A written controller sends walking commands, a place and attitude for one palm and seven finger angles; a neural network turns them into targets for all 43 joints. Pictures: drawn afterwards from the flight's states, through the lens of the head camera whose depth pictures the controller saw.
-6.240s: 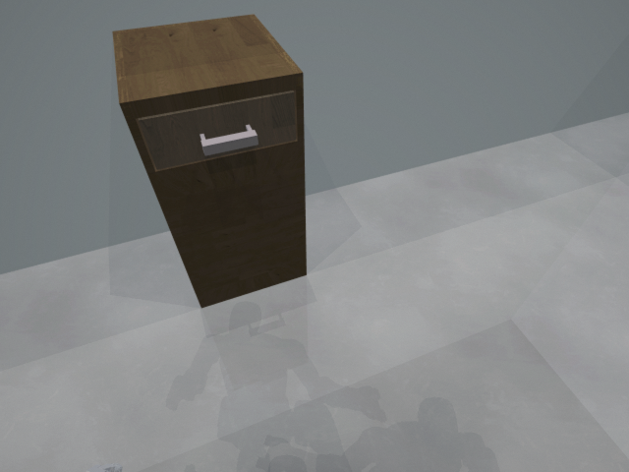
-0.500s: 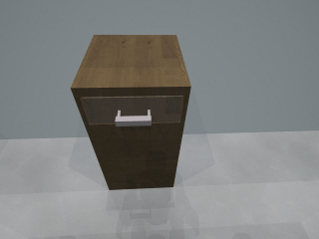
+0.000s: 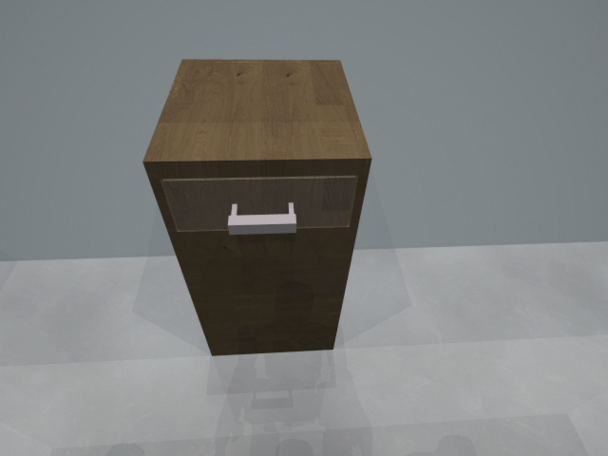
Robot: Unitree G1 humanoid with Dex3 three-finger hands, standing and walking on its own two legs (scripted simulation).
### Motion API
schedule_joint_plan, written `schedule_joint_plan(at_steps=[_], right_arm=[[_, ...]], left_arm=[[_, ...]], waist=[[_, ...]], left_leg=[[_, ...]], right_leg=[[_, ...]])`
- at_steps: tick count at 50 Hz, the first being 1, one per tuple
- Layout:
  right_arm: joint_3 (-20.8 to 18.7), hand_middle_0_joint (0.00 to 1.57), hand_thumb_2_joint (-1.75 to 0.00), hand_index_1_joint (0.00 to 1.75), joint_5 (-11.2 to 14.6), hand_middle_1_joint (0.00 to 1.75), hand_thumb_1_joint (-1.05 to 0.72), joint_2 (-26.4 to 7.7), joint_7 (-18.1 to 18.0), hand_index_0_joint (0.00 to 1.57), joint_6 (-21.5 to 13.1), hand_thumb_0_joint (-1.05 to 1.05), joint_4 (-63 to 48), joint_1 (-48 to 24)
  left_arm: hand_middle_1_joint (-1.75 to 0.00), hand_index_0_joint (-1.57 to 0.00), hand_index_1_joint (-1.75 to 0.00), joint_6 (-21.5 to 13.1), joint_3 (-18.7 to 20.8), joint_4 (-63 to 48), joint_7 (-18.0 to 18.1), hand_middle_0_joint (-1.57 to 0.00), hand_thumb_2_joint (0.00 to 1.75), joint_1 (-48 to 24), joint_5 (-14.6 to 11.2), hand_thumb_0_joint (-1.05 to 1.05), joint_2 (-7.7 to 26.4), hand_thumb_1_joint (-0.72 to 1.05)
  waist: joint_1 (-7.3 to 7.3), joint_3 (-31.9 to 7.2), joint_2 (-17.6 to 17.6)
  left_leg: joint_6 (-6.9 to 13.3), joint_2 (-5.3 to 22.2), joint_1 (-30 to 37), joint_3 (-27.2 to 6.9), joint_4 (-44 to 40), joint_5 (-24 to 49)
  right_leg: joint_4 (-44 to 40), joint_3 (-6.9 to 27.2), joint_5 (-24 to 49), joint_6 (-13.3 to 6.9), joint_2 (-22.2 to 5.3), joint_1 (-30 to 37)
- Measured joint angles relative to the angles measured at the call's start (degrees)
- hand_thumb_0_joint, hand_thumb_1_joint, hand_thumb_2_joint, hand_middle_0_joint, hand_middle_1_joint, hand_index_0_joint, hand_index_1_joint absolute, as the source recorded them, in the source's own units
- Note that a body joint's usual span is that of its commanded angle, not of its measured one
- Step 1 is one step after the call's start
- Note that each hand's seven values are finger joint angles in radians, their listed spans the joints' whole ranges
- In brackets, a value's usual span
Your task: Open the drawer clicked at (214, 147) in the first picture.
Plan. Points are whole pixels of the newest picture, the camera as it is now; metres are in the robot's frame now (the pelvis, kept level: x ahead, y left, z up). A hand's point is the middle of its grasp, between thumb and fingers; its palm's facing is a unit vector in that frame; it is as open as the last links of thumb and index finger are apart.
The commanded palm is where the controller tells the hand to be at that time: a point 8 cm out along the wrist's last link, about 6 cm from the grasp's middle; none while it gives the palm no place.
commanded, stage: shuffle to correct the standing spot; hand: left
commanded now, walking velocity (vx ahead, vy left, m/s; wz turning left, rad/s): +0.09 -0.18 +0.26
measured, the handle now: (262, 216) +0.57 +0.11 -0.05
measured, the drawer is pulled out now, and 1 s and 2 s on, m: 0.00 0.00 0.00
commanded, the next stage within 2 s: come to a stop and stand still in 0.52 s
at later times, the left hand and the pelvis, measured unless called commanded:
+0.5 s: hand out of the picture +0.03 +0.08 -0.18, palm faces +0.12 -0.99 -0.08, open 7.4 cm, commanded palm none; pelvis +0.06 -0.06 +0.00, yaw +4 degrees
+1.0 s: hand out of the picture +0.10 +0.04 -0.18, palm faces +0.20 -0.96 -0.18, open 7.3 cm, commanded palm none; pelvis +0.10 -0.14 +0.00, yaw +7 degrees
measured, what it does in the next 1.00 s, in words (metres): steps to the right: right foot, then left foot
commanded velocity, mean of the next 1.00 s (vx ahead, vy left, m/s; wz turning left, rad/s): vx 0.01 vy -0.05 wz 0.05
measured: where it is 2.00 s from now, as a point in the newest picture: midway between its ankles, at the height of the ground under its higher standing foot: outside the picture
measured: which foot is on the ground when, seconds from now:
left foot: down 0.00-0.66, up 0.68-0.86, down 0.88-1.00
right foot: down 0.00-0.36, up 0.38-0.64, down 0.66-1.00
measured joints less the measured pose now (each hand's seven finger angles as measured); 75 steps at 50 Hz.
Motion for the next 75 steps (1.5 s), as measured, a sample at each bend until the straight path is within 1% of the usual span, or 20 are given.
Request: schedule_joint_plan(at_steps=[6, 10, 14, 16, 18, 21, 24, 28, 32, 33, 35, 38, 40, 43, 44, 46, 52, 63, 69, 75], right_arm=[[-0.94, 0.21, -0.9, 0.3, -0.18, 0.3, -0.9, -0.46, -0.5, 0.2, -0.01, 0.0, -0.04, 0.46], [-1.11, 0.21, -0.9, 0.3, -0.14, 0.3, -0.9, -0.85, -0.61, 0.2, -0.15, 0.0, -0.33, 0.27], [-1.19, 0.2, -0.9, 0.3, -0.11, 0.3, -0.91, -0.72, -0.64, 0.2, 0.03, 0.0, -0.59, -0.92], [-1.07, 0.2, -0.9, 0.3, -0.1, 0.3, -0.91, -0.63, -0.59, 0.2, -0.13, 0.0, -0.78, -1.91], [-0.92, 0.2, -0.9, 0.3, -0.31, 0.3, -0.91, -0.09, -0.74, 0.2, -0.75, 0.0, -0.76, -3.16], [-0.98, 0.2, -0.9, 0.3, -0.73, 0.3, -0.91, 0.28, -1.36, 0.2, -1.64, 0.0, -1.58, -4.49], [-1.13, 0.2, -0.9, 0.3, -0.81, 0.3, -0.91, 0.15, -1.54, 0.2, -2.22, 0.0, -2.23, -4.73], [-1.54, 0.21, -0.9, 0.3, -0.93, 0.3, -0.91, -0.7, -1.19, 0.2, -1.52, 0.0, -2.22, -4.59], [-2.56, 0.21, -0.9, 0.3, -0.91, 0.3, -0.91, -1.98, -0.7, 0.2, 0.07, 0.0, -2.15, -4.12], [-2.74, 0.21, -0.9, 0.3, -0.78, 0.3, -0.9, -2.12, -0.58, 0.2, 0.4, 0.0, -2.32, -3.68], [-3.15, 0.21, -0.9, 0.3, -0.38, 0.3, -0.9, -3.58, -0.56, 0.2, 1.54, 0.0, -2.15, -4.06], [-3.14, 0.2, -0.9, 0.3, -0.06, 0.3, -0.91, -4.77, -0.17, 0.2, 1.99, 0.0, -1.83, -4.84], [-2.82, 0.2, -0.9, 0.3, 0.34, 0.3, -0.91, -4.58, 0.16, 0.2, 1.64, 0.0, -2.01, -5.32], [-2.04, 0.2, -0.9, 0.3, 0.76, 0.3, -0.91, -3.65, 0.33, 0.2, 0.86, 0.0, -2.85, -5.73], [-1.83, 0.2, -0.9, 0.3, 0.78, 0.3, -0.91, -3.2, 0.34, 0.2, 0.55, 0.0, -3.1, -5.83], [-1.27, 0.2, -0.9, 0.3, 0.59, 0.3, -0.91, -1.9, 0.32, 0.2, 0.48, 0.0, -3.32, -6.26], [-1.3, 0.2, -0.9, 0.3, 0.49, 0.3, -0.94, -2.37, 0.03, 0.2, 1.17, 0.01, -4.15, -8.39], [-1.05, 0.2, -0.9, 0.3, 0.8, 0.3, -0.94, -3.23, 0.8, 0.2, 0.95, 0.0, -4.67, -9.07], [-0.62, 0.2, -0.9, 0.3, 0.21, 0.3, -0.92, -3.76, 1.48, 0.2, 0.37, 0.0, -6.86, -5.58], [0.71, 0.2, -0.9, 0.3, 0.25, 0.3, -0.92, -3.58, 1.3, 0.2, -0.32, 0.0, -4.76, -3.0]], left_arm=[[-0.3, -0.19, -0.3, -0.2, 0.47, -0.38, -0.42, -0.19, 0.9, 0.88, 0.06, 0.0, -0.8, 0.91], [-0.3, -0.19, -0.3, -0.84, 0.71, -1.38, -0.27, -0.19, 0.9, 1.33, -0.03, 0.0, -1.34, 0.91], [-0.3, -0.2, -0.3, -1.09, 0.85, -1.8, 0.23, -0.19, 0.9, 1.13, 0.02, 0.0, -1.64, 0.91], [-0.3, -0.2, -0.3, -0.94, 0.66, -1.62, 0.37, -0.2, 0.9, 1.08, -0.03, 0.0, -1.76, 0.91], [-0.3, -0.2, -0.3, -0.42, 0.63, -1.14, 0.2, -0.2, 0.9, 1.22, -0.23, 0.0, -1.55, 0.91], [-0.3, -0.19, -0.3, 0.95, 0.64, -0.49, -0.37, -0.2, 0.9, 1.01, 0.16, 0.0, -1.57, 0.91], [-0.3, -0.2, -0.3, 1.59, 1.32, -1.41, -1.16, -0.2, 0.9, -0.99, 0.14, 0.0, -1.06, 0.91], [-0.3, -0.2, -0.3, 2.11, 2.26, -3.2, -1.39, -0.2, 0.9, -3.9, 0.24, 0.02, 0.64, 0.93], [-0.3, -0.2, -0.3, 1.1, 3.23, -5.52, -2.06, -0.2, 0.9, -4.92, -0.05, 0.02, 3.07, 0.93], [-0.3, -0.2, -0.3, 0.47, 3.43, -6.16, -1.97, -0.2, 0.9, -4.85, 0.06, 0.02, 3.94, 0.93], [-0.3, -0.19, -0.3, 0.0, 3.46, -6.08, -1.24, -0.19, 0.9, -6.08, 0.07, 0.02, 3.48, 0.93], [-0.3, -0.19, -0.3, -0.61, 2.79, -5.68, -0.22, -0.19, 0.9, -6.56, -0.09, 0.01, 2.3, 0.92], [-0.3, -0.19, -0.3, -0.64, 2.29, -5.3, 0.26, -0.19, 0.9, -6.62, -0.07, 0.01, 1.65, 0.92], [-0.3, -0.2, -0.3, -0.4, 1.82, -5.04, 0.73, -0.2, 0.9, -6.63, -0.49, 0.01, 0.99, 0.92], [-0.3, -0.2, -0.3, -0.13, 1.93, -4.97, 0.82, -0.2, 0.9, -6.71, -0.72, 0.01, 1.1, 0.93], [-0.3, -0.2, -0.3, 0.49, 2.12, -4.62, 0.86, -0.2, 0.9, -7.18, -1.04, 0.01, 1.55, 0.94], [-0.3, -0.2, -0.3, 0.22, 1.43, -4.4, 0.74, -0.2, 0.9, -6.96, -0.84, 0.01, 1.31, 0.94], [-0.3, -0.2, -0.3, -0.62, -0.3, -2.5, 1.32, -0.2, 0.9, -4.78, -0.79, 0.0, 0.48, 0.91], [-0.3, -0.2, -0.3, -0.58, -0.98, -2.94, 1.0, -0.2, 0.9, -3.52, -0.9, 0.0, 1.11, 0.91], [-0.3, -0.2, -0.3, -1.27, -1.05, -3.53, 0.94, -0.2, 0.9, -4.95, -1.19, 0.0, 1.9, 0.91]], waist=[[-0.02, -0.14, 0.32], [0.32, -0.33, 0.83], [0.42, 0.23, 0.44], [0.59, 0.66, 0.01], [0.96, 0.81, -1.65], [0.79, 0.43, -2.48], [0.18, 1.06, -1.89], [-0.09, 1.95, 0.09], [-0.38, 2.48, 1.67], [-0.15, 2.23, 0.91], [0.33, 2.97, 2.76], [0.66, 2.96, 3.28], [0.7, 2.61, 2.35], [0.86, 2.19, 1.11], [0.92, 2.16, 0.83], [1.45, 2.38, -0.51], [2.63, 3.04, -0.07], [1.93, 1.98, 1.27], [0.22, 0.37, 2.15], [0.43, 0.44, 2.84]], left_leg=[[-1.46, 1.15, -1.04, -1.77, 2.34, -1.87], [-1.6, 2.45, -2.62, -3.54, 5.64, -4.05], [-0.4, 4.23, -5.96, -1.48, 14.0, -9.66], [-0.29, 4.6, -5.26, 0.27, 11.3, -8.02], [-0.88, 4.37, -4.27, 1.33, 9.78, -5.3], [-1.83, 4.85, -2.64, 2.66, 8.43, -6.07], [-2.8, 5.67, -0.51, 2.36, 4.54, -4.33], [-4.51, 7.66, 1.09, 1.17, 1.31, -2.7], [-6.57, 9.75, -0.51, -0.36, 5.46, -5.27], [-5.76, 9.44, -2.05, -0.48, 8.69, -7.92], [-3.84, 9.13, -5.77, -3.11, 18.13, -14.89], [-2.76, 6.71, -9.01, -2.8, 26.58, -15.55], [-2.98, 5.11, -8.09, -0.88, 22.79, -13.96], [-3.4, 3.21, -3.7, 1.18, 9.06, -6.45], [-2.08, 3.0, -2.72, 1.14, 6.16, -3.41], [-0.62, 2.5, -2.05, 1.38, 5.6, -2.66], [-0.91, 2.04, -1.03, 1.86, 3.31, -2.11], [-1.52, 2.83, -0.83, 2.41, 2.62, -1.71], [-0.47, 2.3, -1.01, 2.88, 4.68, -3.65], [-0.19, 1.4, 1.4, 3.37, 1.38, -2.66]], right_leg=[[-0.3, -1.68, 1.38, 0.43, 1.05, 0.49], [0.07, -3.64, -0.3, -0.82, 2.37, 0.83], [0.3, -6.7, -1.99, -2.04, 3.25, 2.35], [1.0, -7.79, -3.05, -2.15, 3.46, 3.08], [4.21, -7.45, -4.73, -1.84, 2.77, 2.34], [18.22, -4.37, -9.95, -0.91, 2.56, -3.55], [24.94, -2.39, -7.88, 0.15, 1.47, -8.53], [16.61, -1.63, -3.89, 1.33, -0.62, -9.53], [3.09, -2.26, 2.4, 1.76, -1.21, -5.44], [0.76, -1.56, 3.94, 1.59, -1.76, -4.85], [3.83, -2.68, 3.31, 1.84, -0.68, -5.82], [2.96, -3.78, 2.85, 1.31, -0.07, -4.3], [1.17, -4.03, 3.44, 1.04, -0.1, -2.93], [0.61, -4.43, 3.37, 0.89, 0.1, -1.97], [1.27, -4.64, 2.92, 0.94, 0.24, -2.06], [1.43, -4.41, 2.49, 1.04, -0.18, -1.62], [0.1, -3.92, 3.34, 0.86, -0.46, -1.25], [-1.89, -3.41, 4.68, 0.68, 0.46, -0.77], [0.88, -2.83, 2.61, 0.93, -0.2, -1.42], [-0.93, -2.28, 3.08, 1.73, -0.82, 0.2]])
